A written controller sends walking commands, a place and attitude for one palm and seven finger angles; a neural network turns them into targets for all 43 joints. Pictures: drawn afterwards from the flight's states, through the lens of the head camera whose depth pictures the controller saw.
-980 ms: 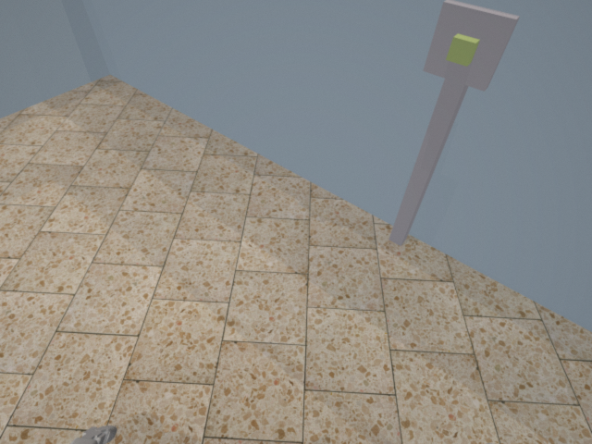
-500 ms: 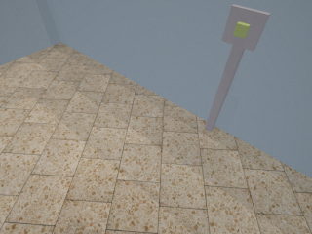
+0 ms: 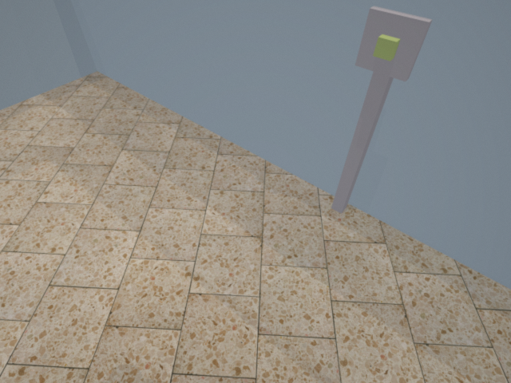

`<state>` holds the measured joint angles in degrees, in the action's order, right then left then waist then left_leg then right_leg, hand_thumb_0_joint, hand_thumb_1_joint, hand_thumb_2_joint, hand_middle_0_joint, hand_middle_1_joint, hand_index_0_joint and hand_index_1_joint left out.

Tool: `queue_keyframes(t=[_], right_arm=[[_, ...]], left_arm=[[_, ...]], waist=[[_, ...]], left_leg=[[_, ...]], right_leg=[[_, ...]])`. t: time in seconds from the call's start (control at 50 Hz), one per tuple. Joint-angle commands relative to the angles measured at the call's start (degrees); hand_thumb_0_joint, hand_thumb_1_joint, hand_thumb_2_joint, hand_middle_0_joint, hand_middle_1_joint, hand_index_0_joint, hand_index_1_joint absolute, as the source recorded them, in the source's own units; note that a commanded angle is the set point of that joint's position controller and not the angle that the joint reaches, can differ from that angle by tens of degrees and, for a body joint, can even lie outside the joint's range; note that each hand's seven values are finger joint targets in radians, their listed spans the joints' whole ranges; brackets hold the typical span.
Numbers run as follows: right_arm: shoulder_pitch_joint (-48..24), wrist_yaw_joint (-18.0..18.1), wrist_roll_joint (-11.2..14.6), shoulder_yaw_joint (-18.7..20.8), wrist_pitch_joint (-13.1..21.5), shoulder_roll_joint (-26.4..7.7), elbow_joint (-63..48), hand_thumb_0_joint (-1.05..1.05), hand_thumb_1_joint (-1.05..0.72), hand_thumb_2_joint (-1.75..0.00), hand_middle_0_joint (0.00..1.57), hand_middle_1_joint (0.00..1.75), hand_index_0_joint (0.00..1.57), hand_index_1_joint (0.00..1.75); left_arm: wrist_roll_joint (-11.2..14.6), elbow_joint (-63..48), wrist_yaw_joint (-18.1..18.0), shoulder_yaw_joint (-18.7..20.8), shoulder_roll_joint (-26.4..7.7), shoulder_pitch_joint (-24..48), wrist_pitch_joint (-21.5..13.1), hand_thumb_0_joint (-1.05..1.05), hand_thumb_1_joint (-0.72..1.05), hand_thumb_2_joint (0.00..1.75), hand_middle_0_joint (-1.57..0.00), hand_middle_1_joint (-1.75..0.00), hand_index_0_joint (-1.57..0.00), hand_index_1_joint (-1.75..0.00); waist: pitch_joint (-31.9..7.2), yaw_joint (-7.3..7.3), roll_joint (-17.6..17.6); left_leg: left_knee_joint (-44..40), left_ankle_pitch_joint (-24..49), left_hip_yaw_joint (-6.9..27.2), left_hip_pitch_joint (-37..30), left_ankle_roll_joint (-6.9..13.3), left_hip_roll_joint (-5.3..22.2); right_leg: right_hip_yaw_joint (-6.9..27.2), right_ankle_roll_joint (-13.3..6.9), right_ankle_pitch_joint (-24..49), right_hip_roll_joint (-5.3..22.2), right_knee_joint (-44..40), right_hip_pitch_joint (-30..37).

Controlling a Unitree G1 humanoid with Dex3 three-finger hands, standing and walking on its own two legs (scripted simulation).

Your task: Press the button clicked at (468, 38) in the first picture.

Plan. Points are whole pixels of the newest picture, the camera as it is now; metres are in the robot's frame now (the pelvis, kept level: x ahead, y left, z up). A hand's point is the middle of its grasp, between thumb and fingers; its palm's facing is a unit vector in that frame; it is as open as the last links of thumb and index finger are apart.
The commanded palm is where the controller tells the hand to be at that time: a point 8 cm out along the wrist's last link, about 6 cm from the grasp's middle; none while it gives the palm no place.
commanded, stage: look at it before walking up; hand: left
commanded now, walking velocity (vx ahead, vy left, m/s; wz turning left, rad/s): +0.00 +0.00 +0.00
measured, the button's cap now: (386, 47) +1.05 -0.36 +0.08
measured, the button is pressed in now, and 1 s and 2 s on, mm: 0 0 0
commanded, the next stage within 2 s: walk to a spot facing it in 0.56 s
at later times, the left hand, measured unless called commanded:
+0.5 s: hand out of the picture +0.07 +0.25 -0.16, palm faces -0.03 -0.94 -0.33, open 7.4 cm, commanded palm none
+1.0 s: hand out of the picture +0.06 +0.19 -0.19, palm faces -0.10 -0.98 -0.19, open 7.4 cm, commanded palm none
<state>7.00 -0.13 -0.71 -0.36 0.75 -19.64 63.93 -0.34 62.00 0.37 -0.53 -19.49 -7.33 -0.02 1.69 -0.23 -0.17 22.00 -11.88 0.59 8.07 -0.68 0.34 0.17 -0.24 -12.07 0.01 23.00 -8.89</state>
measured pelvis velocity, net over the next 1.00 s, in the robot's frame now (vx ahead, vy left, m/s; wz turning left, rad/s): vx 0.06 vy -0.01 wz -0.12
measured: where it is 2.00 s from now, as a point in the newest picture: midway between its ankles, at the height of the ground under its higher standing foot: (266, 366)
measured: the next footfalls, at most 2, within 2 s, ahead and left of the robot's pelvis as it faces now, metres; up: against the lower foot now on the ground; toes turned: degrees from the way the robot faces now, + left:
left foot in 1.46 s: +0.41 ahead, +0.06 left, +0.00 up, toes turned -5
right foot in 1.88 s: +0.34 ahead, -0.16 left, +0.00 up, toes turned -33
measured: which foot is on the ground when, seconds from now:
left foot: down 0.00-1.00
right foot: down 0.00-1.00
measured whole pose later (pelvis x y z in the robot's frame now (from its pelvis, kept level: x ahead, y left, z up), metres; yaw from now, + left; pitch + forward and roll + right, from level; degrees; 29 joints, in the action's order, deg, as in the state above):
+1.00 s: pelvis +0.06 -0.01 -0.02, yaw -7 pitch +0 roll +1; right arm 17.0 0.1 -1.4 0.7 2.2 -12.2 62.3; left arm -1.1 62.0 1.8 1.0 -12.2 -19.9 1.3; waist 0.5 0.5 -0.9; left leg 30.5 -23.4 -6.1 6.6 -0.9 2.3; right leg -0.2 -1.6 -26.2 0.1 41.8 -16.5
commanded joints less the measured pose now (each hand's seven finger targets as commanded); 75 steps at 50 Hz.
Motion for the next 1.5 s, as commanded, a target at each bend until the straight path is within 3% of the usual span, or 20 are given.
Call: queue_keyframes(t=[0.0,0.64,0.68,0.78,0.84,0.88,0.92,0.96,1.0,1.02,1.04,1.06,1.1,1.18,1.34,1.4,1.42,1.44,1.46,1.48], right_arm=[[-3.1,0.8,0.2,2.4,1.2,-11.7,-3.6,0.00,-0.90,-0.90,0.20,0.30,0.20,0.30],[-3.4,0.9,0.3,2.4,1.3,-12.1,-3.4,0.00,-0.90,-0.90,0.20,0.30,0.20,0.30],[0.3,0.6,-0.1,0.6,0.3,-4.7,-1.7,0.00,-0.90,-0.90,0.20,0.30,0.20,0.30],[3.4,0.3,-0.7,1.7,-0.2,-5.1,-2.9,0.00,-0.90,-0.90,0.20,0.30,0.20,0.30],[6.6,0.5,-0.6,2.5,0.6,-5.1,-3.5,0.00,-0.90,-0.90,0.20,0.30,0.20,0.30],[10.2,0.8,-0.5,3.3,1.2,-6.2,-3.5,0.00,-0.90,-0.90,0.20,0.30,0.20,0.30],[14.8,1.1,-0.3,4.1,2.0,-5.9,-2.8,0.00,-0.90,-0.90,0.20,0.30,0.20,0.30],[16.3,1.4,-0.7,3.9,2.4,-4.1,-2.1,0.00,-0.90,-0.90,0.20,0.30,0.20,0.30],[12.1,1.5,-0.7,3.6,2.4,-3.1,-2.6,0.00,-0.90,-0.90,0.20,0.30,0.20,0.30],[9.9,1.2,0.0,3.4,2.7,-1.3,-3.8,0.00,-0.90,-0.90,0.20,0.30,0.20,0.30],[6.4,0.6,0.5,2.4,3.5,3.1,-7.2,0.00,-0.90,-0.90,0.20,0.30,0.20,0.30],[1.6,0.6,0.0,3.0,3.6,0.7,-8.3,0.00,-0.90,-0.90,0.20,0.30,0.20,0.30],[-0.5,0.4,-0.2,3.2,3.4,3.4,-7.9,0.00,-0.90,-0.90,0.20,0.30,0.20,0.30],[4.7,-0.3,-0.6,3.4,1.7,6.5,-5.9,0.00,-0.90,-0.90,0.20,0.30,0.20,0.30],[-1.6,-1.3,0.2,3.3,2.1,8.1,-9.0,0.00,-0.90,-0.90,0.20,0.30,0.20,0.30],[10.5,0.5,-0.2,4.1,2.7,4.8,-6.1,0.00,-0.90,-0.90,0.20,0.30,0.20,0.30],[17.8,1.4,-0.8,4.8,2.9,1.0,-4.5,0.00,-0.90,-0.90,0.20,0.30,0.20,0.30],[22.5,1.8,-1.2,6.0,3.0,-4.8,-3.8,0.00,-0.90,-0.90,0.20,0.30,0.20,0.30],[21.7,2.0,-0.1,5.3,2.4,-5.2,-4.1,0.00,-0.90,-0.90,0.20,0.30,0.20,0.30],[16.7,2.2,0.2,4.9,2.7,-3.1,-5.3,0.00,-0.90,-0.90,0.20,0.30,0.20,0.30]], left_arm=[[-0.3,-3.8,-1.0,2.6,-12.3,2.6,-1.6,0.00,0.90,0.90,-0.20,-0.30,-0.20,-0.30],[-0.3,-3.2,-0.9,2.5,-12.2,2.2,-1.7,0.00,0.90,0.90,-0.20,-0.30,-0.20,-0.30],[-0.2,-1.4,-1.1,0.9,-5.1,-1.8,-0.5,0.00,0.90,0.90,-0.20,-0.30,-0.20,-0.30],[-1.0,-2.6,0.2,2.2,-5.1,-6.2,0.5,0.00,0.90,0.90,-0.20,-0.30,-0.20,-0.30],[-1.0,-3.9,0.6,2.8,-3.4,-8.1,-0.1,0.00,0.90,0.90,-0.20,-0.30,-0.20,-0.30],[-1.0,-5.3,0.8,3.0,-1.1,-7.9,-0.7,0.00,0.90,0.90,-0.20,-0.30,-0.20,-0.30],[-0.9,-7.8,1.0,2.9,0.9,-4.1,-1.5,0.00,0.90,0.90,-0.20,-0.30,-0.20,-0.30],[-0.9,-8.5,1.1,3.3,2.3,-2.6,-2.2,0.00,0.90,0.90,-0.20,-0.30,-0.20,-0.30],[-1.0,-5.1,1.5,3.8,3.6,-12.1,-2.5,0.00,0.90,0.90,-0.20,-0.30,-0.20,-0.30],[-1.2,-1.7,1.1,4.7,0.8,-22.1,-2.9,0.00,0.90,0.90,-0.20,-0.30,-0.20,-0.30],[-1.1,0.9,-0.1,6.3,-5.8,-31.8,-3.6,0.00,0.90,0.90,-0.20,-0.30,-0.20,-0.30],[-0.1,2.0,-0.8,5.6,-4.8,-33.0,-3.7,0.00,0.90,0.90,-0.20,-0.30,-0.20,-0.30],[-0.7,0.7,-1.4,4.7,-0.6,-27.4,-3.7,0.00,0.90,0.90,-0.20,-0.30,-0.20,-0.30],[-1.2,-0.1,-1.9,3.7,3.1,-22.1,-4.5,0.00,0.90,0.90,-0.20,-0.30,-0.20,-0.30],[-1.2,1.3,-2.3,3.9,2.9,-20.9,-4.3,0.00,0.90,0.90,-0.20,-0.30,-0.20,-0.30],[-1.0,0.0,-2.4,4.8,1.8,-18.5,-3.7,0.00,0.90,0.90,-0.20,-0.30,-0.20,-0.30],[-0.3,-0.7,-2.4,4.9,3.1,-19.5,-3.5,0.00,0.90,0.90,-0.20,-0.30,-0.20,-0.30],[0.6,-1.5,-1.8,4.8,6.3,-23.3,-3.0,0.00,0.90,0.90,-0.20,-0.30,-0.20,-0.30],[-0.1,-2.9,-2.0,4.3,6.9,-21.3,-2.9,0.00,0.90,0.90,-0.20,-0.30,-0.20,-0.30],[-0.1,-3.6,-2.0,4.5,6.5,-19.2,-2.4,0.00,0.90,0.90,-0.20,-0.30,-0.20,-0.30]], waist=[[-2.8,0.34,-0.5],[-4.1,0.30,-0.1],[-4.5,0.29,-0.2],[5.5,0.70,-0.7],[5.8,-0.05,2.0],[5.7,-1.37,8.6],[6.1,-3.22,12.2],[6.2,-2.98,8.7],[2.0,2.40,4.4],[-1.7,6.93,-3.6],[-2.7,9.54,-21.6],[0.3,9.71,-14.3],[5.6,6.51,-2.5],[3.4,1.28,-4.4],[6.1,1.23,-7.8],[-0.9,-4.34,-6.0],[-6.7,-6.61,-0.1],[-14.6,-6.23,15.1],[-15.2,-5.19,14.1],[-13.3,-4.13,14.0]], left_leg=[[-3.8,5.7,5.5,0.1,2.3,6.0],[-4.5,9.2,5.5,-2.0,2.1,6.6],[-3.5,2.0,3.6,-2.0,1.0,6.1],[-2.1,-20.9,3.0,6.2,2.0,5.7],[-1.5,-20.8,5.3,3.9,4.0,8.4],[-5.8,-21.2,11.2,-0.5,7.0,13.7],[-7.8,-7.7,15.6,-9.4,11.5,19.9],[-4.2,8.2,10.9,-8.9,11.5,20.6],[6.9,10.8,0.2,0.4,6.5,15.0],[22.4,9.7,-6.6,12.0,3.3,9.8],[39.8,-15.4,-11.4,29.7,0.0,1.7],[45.1,-19.5,-4.2,32.9,0.8,3.5],[48.3,-13.5,-2.4,36.1,0.4,6.9],[40.8,-6.2,-4.6,30.9,-1.6,7.5],[19.2,3.1,-8.7,18.4,0.1,3.8],[9.1,8.5,-9.2,1.0,1.0,0.9],[8.9,20.5,-3.9,-12.5,2.7,7.3],[7.4,37.1,15.1,-23.1,10.1,25.2],[0.9,35.9,19.3,-16.9,13.1,30.3],[-2.0,24.6,17.7,-12.2,13.0,30.3]], right_leg=[[6.6,-1.7,4.2,7.0,-5.2,0.0],[5.9,-1.5,8.7,7.0,-5.1,1.6],[5.8,-0.5,0.1,6.4,-4.9,1.2],[10.1,-2.8,-21.5,4.2,-4.3,-7.8],[8.7,-3.6,-18.2,2.1,2.4,-11.7],[3.2,-2.6,-13.8,-1.2,12.8,-17.1],[-1.4,-1.2,-15.8,0.0,21.7,-26.6],[-2.1,-1.2,-18.2,2.7,20.5,-24.5],[-5.6,-2.0,-8.6,0.9,7.6,-5.3],[2.3,-4.1,-5.4,4.8,1.6,10.2],[29.3,-10.6,0.8,21.1,-8.0,20.0],[33.7,-13.3,6.6,22.2,-9.2,16.6],[27.1,-15.0,10.8,21.1,-7.8,11.7],[11.5,-11.1,19.2,14.9,-8.4,6.2],[5.5,-7.4,27.4,10.3,-7.9,1.5],[4.0,-5.0,37.4,7.8,8.6,1.2],[2.9,-3.1,26.6,4.5,20.3,-6.2],[-3.1,-0.6,-12.5,-3.3,40.4,-17.4],[0.5,-1.1,-25.3,-2.9,52.4,-18.1],[2.1,-0.6,-21.6,-0.1,57.2,-21.6]])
